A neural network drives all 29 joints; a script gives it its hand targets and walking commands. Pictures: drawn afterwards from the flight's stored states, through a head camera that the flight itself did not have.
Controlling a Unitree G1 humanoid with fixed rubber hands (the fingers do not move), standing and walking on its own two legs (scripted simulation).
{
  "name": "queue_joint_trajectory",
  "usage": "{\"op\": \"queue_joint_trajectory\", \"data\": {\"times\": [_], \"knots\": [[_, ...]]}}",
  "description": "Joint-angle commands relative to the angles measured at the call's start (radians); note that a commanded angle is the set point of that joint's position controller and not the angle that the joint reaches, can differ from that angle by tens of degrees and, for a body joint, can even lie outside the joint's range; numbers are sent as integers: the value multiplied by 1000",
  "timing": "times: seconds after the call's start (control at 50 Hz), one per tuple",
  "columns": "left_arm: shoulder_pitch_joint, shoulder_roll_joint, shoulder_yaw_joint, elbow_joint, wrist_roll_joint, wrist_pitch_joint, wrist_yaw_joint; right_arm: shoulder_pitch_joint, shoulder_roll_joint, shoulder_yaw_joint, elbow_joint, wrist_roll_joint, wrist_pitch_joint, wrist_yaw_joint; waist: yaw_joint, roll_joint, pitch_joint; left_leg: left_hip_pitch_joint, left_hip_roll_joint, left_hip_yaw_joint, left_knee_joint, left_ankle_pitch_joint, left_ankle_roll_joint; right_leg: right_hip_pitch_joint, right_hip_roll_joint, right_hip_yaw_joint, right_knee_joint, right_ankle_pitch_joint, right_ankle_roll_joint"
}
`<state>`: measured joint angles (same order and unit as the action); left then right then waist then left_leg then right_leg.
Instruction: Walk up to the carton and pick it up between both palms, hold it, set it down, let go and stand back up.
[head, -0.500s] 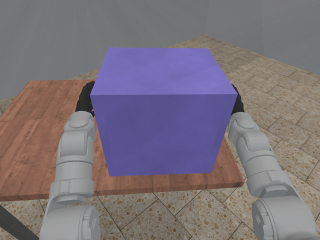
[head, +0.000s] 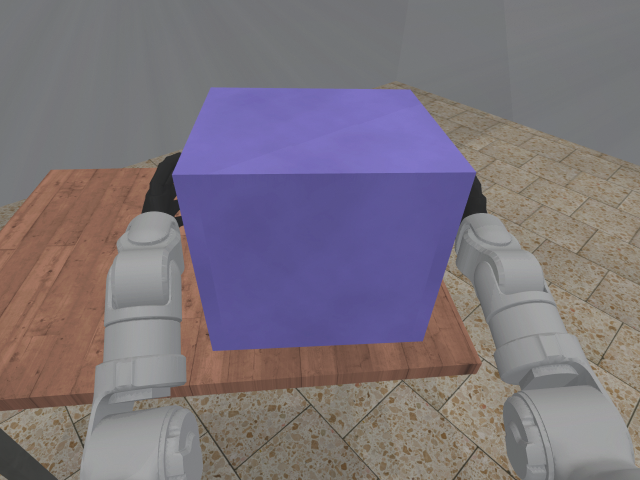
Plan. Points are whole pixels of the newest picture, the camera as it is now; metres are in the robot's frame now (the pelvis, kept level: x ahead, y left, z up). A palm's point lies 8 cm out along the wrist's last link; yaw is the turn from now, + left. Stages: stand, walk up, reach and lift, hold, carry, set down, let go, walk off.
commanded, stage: reach and lift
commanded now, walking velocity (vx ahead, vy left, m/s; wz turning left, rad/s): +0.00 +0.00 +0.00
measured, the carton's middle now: (316, 213) +0.42 +0.00 +0.16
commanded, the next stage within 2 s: hold in 0.52 s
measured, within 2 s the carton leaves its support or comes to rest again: neither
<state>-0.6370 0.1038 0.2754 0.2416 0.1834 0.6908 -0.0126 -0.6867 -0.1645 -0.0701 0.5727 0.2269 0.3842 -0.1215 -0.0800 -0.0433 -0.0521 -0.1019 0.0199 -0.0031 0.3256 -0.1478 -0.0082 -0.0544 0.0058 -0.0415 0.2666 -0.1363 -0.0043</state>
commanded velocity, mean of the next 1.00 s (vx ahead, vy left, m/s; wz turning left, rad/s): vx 0.00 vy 0.00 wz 0.00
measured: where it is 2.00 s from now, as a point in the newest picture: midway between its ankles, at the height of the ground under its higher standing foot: outside the picture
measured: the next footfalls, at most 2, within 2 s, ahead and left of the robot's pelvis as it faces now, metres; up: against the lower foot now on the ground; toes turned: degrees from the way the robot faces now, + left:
none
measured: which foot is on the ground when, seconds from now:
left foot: down 0.00-1.00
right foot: down 0.00-1.00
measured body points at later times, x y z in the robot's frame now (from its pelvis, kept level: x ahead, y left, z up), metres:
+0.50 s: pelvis +0.00 +0.00 +0.00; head -0.05 +0.02 +0.45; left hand +0.39 +0.18 +0.21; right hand +0.38 -0.19 +0.21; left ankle +0.02 +0.12 -0.75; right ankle +0.01 -0.12 -0.75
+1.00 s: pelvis +0.00 +0.00 +0.00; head -0.08 +0.02 +0.44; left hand +0.37 +0.19 +0.24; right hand +0.37 -0.19 +0.25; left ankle +0.02 +0.12 -0.75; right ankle +0.01 -0.12 -0.75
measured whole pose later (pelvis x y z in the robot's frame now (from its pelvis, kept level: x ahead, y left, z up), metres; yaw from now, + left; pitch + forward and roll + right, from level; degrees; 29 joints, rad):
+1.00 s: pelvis +0.00 +0.00 +0.00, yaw +0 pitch -4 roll -1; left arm -0.69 0.11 0.31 0.18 0.18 0.85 -0.01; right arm -0.81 -0.21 -0.05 0.55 0.29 0.57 -0.14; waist -0.07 -0.02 -0.13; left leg -0.12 0.02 -0.01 0.33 -0.15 -0.01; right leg -0.07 0.02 -0.03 0.27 -0.13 -0.01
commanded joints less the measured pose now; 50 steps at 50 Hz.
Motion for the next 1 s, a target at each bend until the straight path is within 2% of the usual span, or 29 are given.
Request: {"op": "queue_joint_trajectory", "data": {"times": [0.0,0.04,0.06,0.14,0.3,0.36,0.46,0.5,0.56,0.6,0.64,0.68,0.7,0.74,0.84,0.98], "knots": [[-762,-564,-451,-206,-185,-54,-136,-900,529,321,-381,108,-67,147,-1,91,-452,188,-47,6,-10,231,-23,38,57,-14,-22,128,20],[-786,-574,-464,-221,-198,-55,-129,-919,536,322,-393,115,-68,152,-2,95,-482,189,-46,3,-5,239,-22,40,57,-10,-17,144,17],[-790,-563,-458,-206,-194,-54,-128,-902,530,311,-358,111,-58,153,-10,91,-453,185,-46,3,-12,222,-22,31,57,-11,-18,128,19],[-773,-542,-413,-171,-172,-39,-135,-900,540,315,-319,110,-40,155,12,57,-434,150,-51,15,-29,184,0,62,51,0,-20,131,24],[-776,-525,-399,-183,-181,-35,-152,-926,555,341,-374,142,-22,126,1,39,-482,152,-66,17,-3,257,2,129,50,10,-6,264,42],[-786,-518,-404,-208,-187,-34,-157,-915,551,341,-389,151,-11,116,-8,50,-480,158,-70,15,3,273,-5,130,48,11,-5,280,42],[-831,-519,-421,-220,-197,-29,-153,-909,546,327,-372,153,11,117,-20,76,-457,148,-65,9,-8,234,-14,90,47,12,-11,219,33],[-820,-518,-415,-210,-193,-19,-155,-914,541,326,-369,153,18,120,-16,67,-450,145,-60,9,-11,223,-10,88,50,11,-14,201,30],[-809,-530,-438,-248,-200,-5,-152,-910,529,340,-389,175,31,121,-16,98,-469,164,-58,4,2,279,-25,98,56,11,-6,227,24],[-804,-531,-456,-302,-220,4,-145,-929,525,371,-466,207,36,116,-12,95,-533,188,-62,3,30,358,-33,125,65,13,2,286,25],[-806,-521,-454,-325,-219,16,-141,-917,522,381,-464,223,54,109,-15,97,-518,186,-61,-1,32,372,-35,124,66,14,5,298,24],[-779,-508,-432,-307,-210,38,-146,-913,506,382,-459,228,73,109,-6,74,-482,167,-58,1,21,345,-27,115,67,16,-6,265,21],[-775,-504,-422,-312,-202,48,-148,-899,502,381,-442,232,83,110,-3,79,-469,159,-56,2,12,331,-26,114,65,20,-10,247,17],[-775,-500,-397,-280,-189,67,-157,-922,499,368,-430,225,98,113,10,60,-428,122,-53,7,-12,258,-13,102,61,23,-22,179,13],[-843,-516,-426,-314,-211,77,-156,-954,513,346,-426,229,114,123,-1,85,-446,106,-47,4,-20,226,-16,86,62,29,-20,140,5],[-929,-514,-402,-219,-213,67,-157,-1007,531,290,-333,194,127,139,0,88,-430,42,-43,5,-58,70,3,64,47,39,-25,46,5]]}}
